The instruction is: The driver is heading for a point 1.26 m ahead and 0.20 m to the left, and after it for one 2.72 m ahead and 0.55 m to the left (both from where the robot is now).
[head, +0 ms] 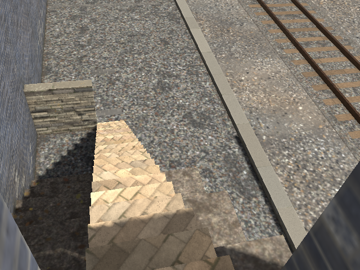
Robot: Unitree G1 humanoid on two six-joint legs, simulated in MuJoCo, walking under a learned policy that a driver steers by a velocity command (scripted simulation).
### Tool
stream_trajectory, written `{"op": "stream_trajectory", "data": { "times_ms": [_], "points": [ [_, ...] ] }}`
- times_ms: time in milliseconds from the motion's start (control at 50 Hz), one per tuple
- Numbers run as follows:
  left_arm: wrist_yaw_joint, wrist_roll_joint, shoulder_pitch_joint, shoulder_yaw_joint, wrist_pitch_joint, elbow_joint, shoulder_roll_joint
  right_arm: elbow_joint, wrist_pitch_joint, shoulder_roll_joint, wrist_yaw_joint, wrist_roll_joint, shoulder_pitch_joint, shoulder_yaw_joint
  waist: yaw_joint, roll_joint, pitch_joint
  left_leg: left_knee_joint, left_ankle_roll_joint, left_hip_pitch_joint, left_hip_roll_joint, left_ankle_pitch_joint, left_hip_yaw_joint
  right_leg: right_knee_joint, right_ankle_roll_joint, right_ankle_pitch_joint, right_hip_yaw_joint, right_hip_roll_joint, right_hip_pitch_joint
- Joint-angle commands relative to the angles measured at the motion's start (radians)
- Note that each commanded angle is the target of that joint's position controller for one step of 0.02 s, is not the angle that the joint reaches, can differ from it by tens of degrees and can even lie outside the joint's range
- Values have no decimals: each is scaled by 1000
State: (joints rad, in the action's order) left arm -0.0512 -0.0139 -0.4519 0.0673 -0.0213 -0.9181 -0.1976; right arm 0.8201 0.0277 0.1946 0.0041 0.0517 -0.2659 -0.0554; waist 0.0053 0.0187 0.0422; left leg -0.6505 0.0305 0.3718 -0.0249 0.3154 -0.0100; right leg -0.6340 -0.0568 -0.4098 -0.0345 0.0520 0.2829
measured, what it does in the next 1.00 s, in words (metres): walks ahead: right foot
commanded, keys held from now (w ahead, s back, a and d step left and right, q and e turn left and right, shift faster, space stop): w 1.00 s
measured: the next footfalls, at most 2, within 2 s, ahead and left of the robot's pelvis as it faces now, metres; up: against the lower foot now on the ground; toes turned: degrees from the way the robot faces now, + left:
right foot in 0.48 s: +0.32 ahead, -0.14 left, +0.00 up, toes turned -10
left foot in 1.22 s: +0.47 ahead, +0.13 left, -0.20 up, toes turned -6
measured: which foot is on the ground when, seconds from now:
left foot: down 0.00-0.48, up 0.50-1.00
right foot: up 0.00-0.46, down 0.48-1.00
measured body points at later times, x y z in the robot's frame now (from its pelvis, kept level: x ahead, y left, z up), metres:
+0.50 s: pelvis +0.18 -0.04 -0.01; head +0.21 -0.06 +0.43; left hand +0.07 +0.24 -0.13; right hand +0.04 -0.26 -0.16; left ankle +0.03 +0.09 -0.72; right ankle +0.28 -0.13 -0.73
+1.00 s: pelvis +0.29 -0.04 -0.02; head +0.29 -0.05 +0.43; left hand +0.32 +0.18 -0.17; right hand +0.39 -0.26 -0.16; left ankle +0.44 +0.15 -0.69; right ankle +0.28 -0.14 -0.72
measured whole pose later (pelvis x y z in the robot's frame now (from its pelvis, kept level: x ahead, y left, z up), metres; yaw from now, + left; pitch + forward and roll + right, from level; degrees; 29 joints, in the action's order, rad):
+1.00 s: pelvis +0.29 -0.04 -0.02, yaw -2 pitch +3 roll -2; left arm -0.01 0.08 -0.35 0.02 0.14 -0.97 -0.13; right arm 0.83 0.03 0.17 0.03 -0.05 -0.27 0.00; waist 0.05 -0.06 0.08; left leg -0.92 0.02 0.77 -0.14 -0.33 0.11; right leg -0.82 -0.05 -0.44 -0.16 -0.01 0.42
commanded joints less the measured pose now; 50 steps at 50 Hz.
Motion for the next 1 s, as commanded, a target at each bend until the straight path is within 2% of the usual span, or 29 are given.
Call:
{"op": "stream_trajectory", "data": {
  "times_ms": [20, 80, 100, 160, 260, 280, 340, 360, 380, 460, 480, 500, 520, 560, 580, 620, 640, 660, 700, 720, 760, 780, 820, 840, 880, 900, 920, 980, 1000],
  "points": [
    [20, 28, -73, 13, -9, 68, -18, 65, -10, 274, 8, 37, -222, -69, -8, -279, -154, 495, 52, -149, -330, 609, 747, -399, -40, -42, 143, 18, 467],
    [41, 2, -64, 20, -31, 82, -29, 77, 3, 137, 39, -13, -92, -39, 36, -151, -161, 404, 22, -115, -225, 244, 452, -441, -31, 119, 223, -44, 447],
    [43, -52, -67, 28, -5, 83, -63, 106, -11, 170, 38, -16, -106, -64, 21, -175, -132, 425, 9, -184, -199, 128, 350, -356, -3, 159, 191, -50, 428],
    [32, -47, 112, 13, 13, 125, -51, 161, -19, 160, 18, -20, -180, -73, -64, -68, -118, 439, 25, -283, -186, -155, 266, -262, 27, 242, 133, -96, 438],
    [31, -12, 155, -5, 23, 137, -15, 236, -4, 104, -23, -21, -251, -53, -105, -113, -80, 360, 19, -398, -161, -648, 77, -104, -9, 377, 49, -148, 426],
    [45, -32, 222, -8, 27, 148, -3, 274, -9, 112, -9, 6, -260, -58, -98, -114, -121, 352, 24, -401, -193, -693, 53, -96, -12, 357, 0, -151, 446],
    [75, -45, 244, 1, 42, 118, -24, 308, -2, 99, 13, 0, -282, -49, -130, -167, -97, 377, 82, -331, -161, -431, 6, -74, -37, 418, -44, -154, 319],
    [67, 81, 289, -15, 27, 113, -10, 244, 3, 44, 5, -77, -296, -5, -93, -119, -105, 385, 98, -189, -190, -373, 55, -163, 0, 283, -59, -119, 219],
    [90, -37, 208, 16, 34, 92, -48, 308, -8, 135, 1, -6, -281, -45, -101, -135, -128, 374, 104, -270, -142, -258, -22, -117, -27, 326, -45, -134, 281],
    [78, -36, 128, 17, 81, 34, -45, 311, -39, 125, -32, -16, -211, -29, -77, -108, -91, 185, 122, -325, -187, -398, -22, -3, -58, 232, -89, -106, 131],
    [64, 66, 28, 33, 57, -47, -81, 295, -14, 85, -40, -95, -246, 5, 4, -78, -77, 102, 127, -176, -167, -481, -10, -6, -48, 167, -126, -42, -103],
    [87, 132, -64, 15, 122, -45, -66, 239, 78, -101, 10, -206, -222, 71, 67, 289, 86, -172, 100, 171, 43, -48, -7, 42, -118, 320, 175, -194, -479],
    [104, 158, -262, 1, 145, -105, -35, 161, 112, -24, 35, -173, -158, 60, 132, 375, 242, -481, 103, 303, 147, 255, 121, 237, -170, -125, 545, -321, -584],
    [104, 122, -147, -1, 160, -97, -36, 112, 131, 50, -6, -67, -109, 40, 67, 198, -48, -769, 124, 429, 104, 83, 214, 359, -135, -255, 547, -345, -159],
    [92, 87, -119, -10, 162, -85, -42, 118, 128, 49, -30, -59, -170, 51, 40, 118, -10, -839, 101, 409, 61, 6, 179, 320, -149, -148, 457, -330, -98],
    [78, 93, -53, -62, 166, -44, 58, 63, 105, 2, -47, -56, -138, 73, 3, 6, 4, -818, 14, 369, -11, -93, 176, 271, -108, 13, 350, -322, 83],
    [59, 18, -68, 47, 76, -39, -264, 156, 33, 101, -31, -67, -304, 10, -58, -53, 101, -677, -5, 195, -20, 38, 136, 316, -199, -78, 373, -387, 24],
    [110, -78, -208, 85, 52, -81, -299, 184, -31, 101, -5, 47, -311, 0, -34, -162, -18, -540, -2, 240, -19, 123, 125, 441, -183, -306, 413, -326, 78],
    [125, -29, -118, 90, 12, -76, -249, 121, -81, 44, -2, 22, -151, 15, -21, -28, -129, -412, 11, 225, -38, -37, 136, 499, -183, -184, 405, -346, 158],
    [61, 51, -48, 54, 5, -42, -174, 93, -72, 17, -5, -108, -64, 21, 14, 114, -153, -507, -26, 274, -38, -51, 111, 425, -182, -16, 290, -368, 145],
    [35, 64, -30, 50, 6, -28, -172, 141, -63, 51, -8, -113, -128, 0, 7, 32, -94, -631, -20, 243, -6, -173, 111, 390, -210, -1, 259, -357, 153],
    [64, 176, 51, -33, 115, -15, 109, -20, 37, -41, 26, -86, 106, 61, 78, 39, -235, -796, -29, 480, -42, -251, 154, 304, -115, 176, 150, -273, 213],
    [85, 160, 8, -32, 166, -52, 61, -19, 56, -9, 38, -73, 18, 67, 51, 9, -90, -841, -1, 584, -39, -227, 174, 212, -124, 218, 124, -281, 118],
    [128, -68, -89, 81, 68, -78, -251, 106, -43, 99, -12, 50, -265, 1, -65, -94, 28, -604, 19, 423, -39, -212, 161, 261, -158, -67, 245, -306, -45],
    [156, -36, -15, 87, 1, -32, -257, 48, -109, 155, -28, 42, -126, -18, -21, -51, -84, -474, 2, 383, -18, -223, 139, 365, -163, -168, 273, -309, 67],
    [84, 157, 78, -33, 135, -22, 79, -77, -16, -30, -7, -151, 162, 60, 86, 163, -238, -616, -34, 715, -99, -385, 207, 225, -115, 138, 160, -317, 10],
    [41, 165, 64, -56, 178, -42, 174, -91, 9, -88, 7, -164, 155, 81, 96, 65, -64, -432, -6, 789, -140, -415, 270, 91, -94, 177, 162, -330, -174],
    [22, 148, -91, -70, 184, -90, 75, -57, 31, -4, 56, -121, 101, 64, 138, 29, -32, -50, 10, 473, -152, -935, 39, -70, -92, -33, -22, -198, 165],
    [47, -30, 26, 7, 136, -39, -201, -22, 11, 143, 39, -87, -66, -24, -6, -7, 97, -263, -23, 87, -48, -797, 23, -61, -160, -193, 175, -306, 294]
  ]
}}
Velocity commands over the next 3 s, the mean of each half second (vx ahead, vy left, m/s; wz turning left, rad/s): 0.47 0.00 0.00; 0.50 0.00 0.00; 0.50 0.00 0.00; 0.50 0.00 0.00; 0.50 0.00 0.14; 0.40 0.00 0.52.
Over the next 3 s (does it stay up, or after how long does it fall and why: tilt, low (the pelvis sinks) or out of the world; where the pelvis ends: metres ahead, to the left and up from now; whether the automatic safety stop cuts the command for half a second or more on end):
stays up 1.19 0.17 -0.70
